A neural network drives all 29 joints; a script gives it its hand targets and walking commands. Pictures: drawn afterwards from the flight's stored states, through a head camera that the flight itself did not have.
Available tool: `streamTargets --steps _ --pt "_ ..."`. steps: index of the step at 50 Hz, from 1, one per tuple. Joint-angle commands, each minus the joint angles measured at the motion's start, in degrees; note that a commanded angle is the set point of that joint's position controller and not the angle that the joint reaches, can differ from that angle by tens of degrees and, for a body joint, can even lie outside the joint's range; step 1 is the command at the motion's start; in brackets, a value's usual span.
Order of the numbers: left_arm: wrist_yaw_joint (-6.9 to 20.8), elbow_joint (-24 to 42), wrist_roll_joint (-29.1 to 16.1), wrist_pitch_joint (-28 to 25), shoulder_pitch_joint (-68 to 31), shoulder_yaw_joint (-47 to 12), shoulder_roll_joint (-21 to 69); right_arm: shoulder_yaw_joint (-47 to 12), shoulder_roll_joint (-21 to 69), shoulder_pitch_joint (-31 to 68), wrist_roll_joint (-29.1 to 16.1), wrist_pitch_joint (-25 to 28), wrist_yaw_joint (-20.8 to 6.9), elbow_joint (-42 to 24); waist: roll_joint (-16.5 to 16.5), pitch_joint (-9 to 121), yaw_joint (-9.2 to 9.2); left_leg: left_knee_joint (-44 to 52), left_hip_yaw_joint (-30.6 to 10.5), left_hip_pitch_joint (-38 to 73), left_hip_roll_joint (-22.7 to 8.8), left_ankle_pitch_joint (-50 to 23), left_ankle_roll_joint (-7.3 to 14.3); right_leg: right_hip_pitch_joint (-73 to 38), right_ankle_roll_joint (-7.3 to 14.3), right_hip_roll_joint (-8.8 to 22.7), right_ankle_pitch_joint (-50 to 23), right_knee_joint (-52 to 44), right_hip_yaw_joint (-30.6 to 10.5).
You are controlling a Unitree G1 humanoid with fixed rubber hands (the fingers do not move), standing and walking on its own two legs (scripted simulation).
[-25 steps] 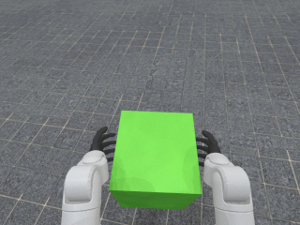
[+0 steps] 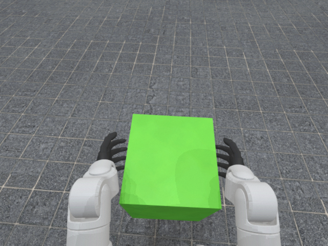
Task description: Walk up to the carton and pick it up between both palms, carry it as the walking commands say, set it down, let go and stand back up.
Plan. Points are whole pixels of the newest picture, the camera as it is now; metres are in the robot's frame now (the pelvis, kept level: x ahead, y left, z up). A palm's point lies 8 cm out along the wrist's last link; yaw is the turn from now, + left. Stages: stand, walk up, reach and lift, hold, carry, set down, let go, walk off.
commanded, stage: carry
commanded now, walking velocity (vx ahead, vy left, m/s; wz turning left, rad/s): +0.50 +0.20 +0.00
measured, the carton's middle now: (168, 172) +0.32 -0.01 -0.04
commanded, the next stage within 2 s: none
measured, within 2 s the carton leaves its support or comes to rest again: neither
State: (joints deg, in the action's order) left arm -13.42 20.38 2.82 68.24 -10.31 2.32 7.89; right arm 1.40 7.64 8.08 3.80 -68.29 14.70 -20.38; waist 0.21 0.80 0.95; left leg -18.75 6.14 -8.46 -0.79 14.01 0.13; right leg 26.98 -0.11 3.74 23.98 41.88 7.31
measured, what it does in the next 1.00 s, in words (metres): walks ahead: right foot, then left foot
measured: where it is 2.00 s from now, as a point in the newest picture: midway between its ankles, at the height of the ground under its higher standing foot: (167, 166)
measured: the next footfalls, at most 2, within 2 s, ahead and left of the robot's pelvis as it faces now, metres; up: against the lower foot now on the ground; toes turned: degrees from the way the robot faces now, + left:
right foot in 0.08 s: +0.23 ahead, -0.08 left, +0.00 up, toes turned -6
left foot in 0.38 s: +0.32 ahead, +0.17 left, +0.00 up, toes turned +7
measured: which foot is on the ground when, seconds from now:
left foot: down 0.00-0.14, up 0.16-0.36, down 0.38-0.78, up 0.80-1.00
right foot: up 0.00-0.06, down 0.08-0.66, up 0.68-0.80, down 0.82-1.00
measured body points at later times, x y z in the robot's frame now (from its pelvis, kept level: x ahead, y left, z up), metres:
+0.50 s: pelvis +0.32 +0.02 -0.01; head +0.33 +0.02 +0.44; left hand +0.61 +0.16 +0.09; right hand +0.61 -0.12 +0.07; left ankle +0.28 +0.16 -0.74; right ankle +0.19 -0.07 -0.73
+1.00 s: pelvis +0.54 +0.00 +0.00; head +0.57 -0.06 +0.45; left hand +0.85 +0.10 +0.06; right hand +0.81 -0.18 +0.03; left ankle +0.53 +0.16 -0.69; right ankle +0.49 -0.03 -0.74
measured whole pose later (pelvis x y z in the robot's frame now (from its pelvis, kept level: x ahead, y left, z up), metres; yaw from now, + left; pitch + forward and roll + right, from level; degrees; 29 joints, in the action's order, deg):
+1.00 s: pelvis +0.54 +0.00 +0.00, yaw -5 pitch +5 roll +3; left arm -9.9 11.2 5.2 57.7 -9.5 3.2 7.8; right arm 3.3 7.8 10.1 3.5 -59.4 13.0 -13.2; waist -3.6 1.3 1.9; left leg -49.3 3.0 -26.7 -2.2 22.3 -0.5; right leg 12.8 7.0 -1.7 15.5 23.2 6.0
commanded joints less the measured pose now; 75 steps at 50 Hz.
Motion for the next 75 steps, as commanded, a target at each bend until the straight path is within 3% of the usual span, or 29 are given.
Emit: streamTargets --steps 1,5,7,10,15,19,21,23,28,30,32,33,36,37,38,39,41,43,44,47,53,58,60,61,62,65,68,71,75 --pt "12.76 7.31 -15.94 -3.45 -18.28 -29.98 58.69 -33.13 57.58 24.73 -20.08 4.17 -14.05 -11.00 -11.14 21.36 -0.87 -1.58 1.82 9.82 -7.00 -17.89 6.02 -11.14 -0.05 -2.45 -16.38 -16.54 3.97" --pt "12.09 0.40 -12.41 -0.26 -13.44 -25.48 51.17 -30.90 51.37 21.10 -16.12 0.46 -13.63 -2.88 6.24 19.64 -4.24 -23.61 3.10 -20.19 -0.76 -5.21 2.02 -38.17 7.30 10.23 -11.53 -21.38 -14.32" --pt "12.24 -3.02 -12.08 -0.69 -13.27 -24.15 50.61 -31.47 52.05 19.40 -15.09 -0.54 -13.70 -0.39 14.60 18.48 -3.26 -38.89 -5.72 -27.32 0.96 13.87 0.32 -39.50 14.43 20.01 -39.34 -24.39 -32.49" --pt "13.07 -4.14 -14.97 -0.80 -13.41 -23.79 56.78 -31.30 54.72 22.73 -17.59 -0.29 -13.21 -3.58 12.59 18.97 -2.81 -18.32 -5.21 -23.34 -1.87 16.61 -0.22 -39.34 10.04 14.57 -66.93 -16.61 -15.21" --pt "14.60 8.90 -21.20 -3.73 -23.67 -31.35 62.80 -31.89 61.99 24.93 -18.41 3.76 -12.95 -9.88 7.78 27.14 -0.84 -5.20 0.14 -3.94 0.27 -7.39 -1.42 -30.19 2.64 7.44 -59.26 -12.06 -5.38" --pt "13.83 11.56 -20.21 -3.27 -21.73 -32.79 58.90 -30.42 58.18 21.21 -17.87 3.87 -12.91 -9.25 -4.42 30.66 -0.33 -8.42 -6.85 10.49 -8.58 -53.58 2.03 -18.24 -0.93 2.99 -31.53 -5.73 -1.39" --pt "13.65 -2.05 -14.20 -2.83 -17.03 -25.45 50.72 -24.63 49.83 19.10 -13.41 3.73 -12.71 1.58 -6.26 29.03 -0.57 -13.20 -10.78 15.43 -13.50 -73.93 5.49 -11.85 -0.75 -0.61 -15.64 -7.51 -1.96" --pt "13.66 -2.04 -13.47 -2.77 -14.83 -24.60 51.24 -26.62 51.39 20.07 -14.69 3.50 -13.26 1.92 -9.76 26.62 -1.55 -16.32 -6.27 12.12 -11.73 -69.83 5.12 -13.63 -0.66 -0.07 -20.56 -16.61 -2.29" --pt "13.41 -6.12 -11.58 -6.52 -14.38 -22.29 51.92 -27.10 52.75 25.55 -16.46 6.42 -14.48 0.52 4.38 22.40 -2.01 -11.30 6.14 -8.89 1.54 -26.83 0.33 -36.08 -0.54 0.06 -81.24 -2.21 1.77" --pt "14.01 -17.36 -7.86 -9.75 -17.55 -16.47 46.96 -19.69 47.01 24.13 -10.75 9.65 -14.76 14.12 -3.82 21.31 -0.05 -8.32 3.70 4.51 -0.71 -45.29 1.28 -22.05 -2.54 -1.78 -65.75 2.52 4.05" --pt "14.07 -1.15 -14.47 -12.06 -23.82 -24.97 51.27 -26.29 51.46 25.48 -15.75 11.86 -14.38 1.00 -19.75 19.38 1.59 -15.52 -10.58 38.38 -11.62 -93.06 7.08 18.61 -3.53 -8.13 11.19 1.38 4.13" --pt "13.52 3.62 -16.19 -12.99 -26.54 -26.48 51.75 -27.54 52.04 25.77 -17.50 12.51 -14.35 -2.94 -18.69 16.95 2.47 -15.94 -13.92 44.64 -14.93 -101.74 8.52 28.20 -1.71 -7.60 18.93 2.30 1.92" --pt "13.64 -8.60 -11.66 -14.83 -21.72 -21.04 49.02 -22.20 46.44 25.13 -12.56 14.96 -13.33 3.91 -3.91 16.47 -0.65 -28.92 -1.92 23.08 -7.87 -80.07 1.92 4.94 0.20 -8.58 0.49 -25.01 1.13" --pt "13.13 4.15 -17.16 -12.71 -19.06 -29.58 56.54 -30.02 52.49 23.05 -17.45 13.64 -12.43 -9.72 1.90 18.82 -3.25 -34.00 1.69 1.85 -4.71 -54.51 0.42 -21.96 0.86 -7.22 -28.79 -34.49 1.99" --pt "13.15 6.37 -17.63 -11.59 -19.10 -29.54 55.28 -31.40 53.78 23.63 -16.95 13.01 -11.88 -11.04 13.58 16.50 -3.23 -38.28 -0.12 -27.12 -0.29 9.25 0.05 -45.84 2.94 1.80 -57.67 -32.02 -6.41" --pt "13.54 -4.34 -13.12 -11.37 -16.43 -24.54 48.79 -26.46 49.46 19.02 -11.91 12.49 -11.89 2.16 10.55 20.80 -1.46 -42.45 -4.23 -28.23 -1.28 14.67 -0.06 -48.16 4.94 12.39 -76.45 -19.96 -9.51" --pt "14.49 -29.73 -0.95 -15.74 -13.75 -11.04 37.44 -14.05 34.83 21.20 -2.07 16.93 -13.58 22.78 6.50 21.39 -1.83 -42.43 -6.24 -20.41 -1.37 15.75 1.17 -35.20 5.79 15.45 -60.00 -20.06 -13.17" --pt "12.80 3.93 -11.81 -11.98 -15.48 -29.42 54.86 -35.12 52.92 23.65 -17.39 12.56 -13.72 -8.35 -2.50 20.44 -1.21 -35.70 -5.85 -12.98 -1.44 15.23 0.45 -23.22 3.63 15.36 -38.41 -25.43 -16.53" --pt "13.07 3.12 -10.36 -10.84 -13.36 -28.09 54.78 -35.93 53.41 24.71 -18.27 11.36 -14.75 -8.07 3.45 18.61 -1.15 -33.11 -4.76 -12.91 -2.39 14.70 -0.16 -21.96 3.87 14.25 -31.80 -26.37 -14.90" --pt "13.64 -2.78 -10.86 -12.46 -18.07 -23.32 54.81 -33.82 54.36 33.00 -20.03 12.13 -14.93 -4.43 10.47 22.18 -0.99 -30.09 -3.16 -23.95 -2.64 6.63 -1.18 -37.01 4.06 11.47 -69.82 -16.42 -7.87" --pt "12.75 12.05 -14.83 -11.17 -19.22 -26.11 50.99 -36.19 57.02 21.88 -19.49 9.57 -12.77 -7.32 10.42 23.38 -1.58 -26.39 1.31 -28.01 0.42 0.92 -0.24 -42.43 2.67 7.31 -75.61 -11.89 -6.33" --pt "13.01 -6.06 -9.47 -9.73 -14.48 -21.87 43.59 -24.22 46.77 14.15 -11.28 9.63 -13.29 9.11 3.98 27.16 -0.22 -9.94 1.73 -13.47 2.31 -19.06 1.98 -37.49 0.57 4.86 -78.61 1.52 -3.42" --pt "13.73 -5.24 -10.97 -10.63 -17.43 -24.58 45.36 -23.86 46.82 13.97 -10.82 11.01 -13.84 8.73 -7.43 31.52 1.86 -11.58 -9.24 8.83 -6.40 -61.07 7.29 -17.01 -4.21 -0.46 -52.82 16.50 -1.98" --pt "13.99 -10.40 -9.42 -11.26 -17.90 -22.58 44.10 -22.13 45.42 15.42 -9.75 11.96 -14.01 12.74 -16.31 30.85 2.29 -12.69 -19.87 18.52 -14.68 -81.57 14.05 -1.93 -4.37 -6.48 -4.32 25.08 -5.26" --pt "14.05 4.70 -15.05 -11.43 -23.86 -30.54 50.29 -29.97 53.20 20.91 -15.54 11.87 -14.23 -1.46 -10.82 27.98 1.23 -11.34 -22.74 17.15 -17.51 -78.34 17.04 1.00 -2.87 -7.29 12.36 23.14 -9.66" --pt "14.35 4.88 -15.40 -10.95 -23.20 -32.50 57.51 -32.22 58.13 24.16 -17.73 10.92 -15.56 -4.49 -7.24 19.01 -0.07 -7.51 -14.66 11.34 -13.97 -55.77 10.32 1.70 0.64 -0.83 9.03 -5.02 -7.72" --pt "12.79 -5.25 -10.07 -9.87 -19.51 -23.37 49.64 -24.59 49.16 23.33 -15.40 9.76 -15.15 5.20 -6.64 21.78 -1.09 -9.96 -9.34 1.73 -10.82 -43.40 6.07 -15.77 -0.30 -3.87 -8.25 -18.47 -3.92" --pt "12.17 -8.60 -9.59 -10.42 -18.75 -20.44 46.53 -20.58 44.63 20.17 -11.92 10.21 -13.92 8.23 0.64 26.77 -0.67 -12.39 -8.67 -2.69 -6.61 -25.97 1.74 -23.97 1.48 4.28 -35.02 -13.21 -10.16" --pt "12.94 -11.87 -8.77 -11.40 -20.35 -22.18 47.75 -21.19 46.35 21.39 -10.26 11.40 -14.80 11.99 -0.89 20.07 -0.74 -11.24 -8.69 -1.14 -6.73 -26.13 1.72 -16.87 1.22 4.63 -31.06 -12.58 -8.97"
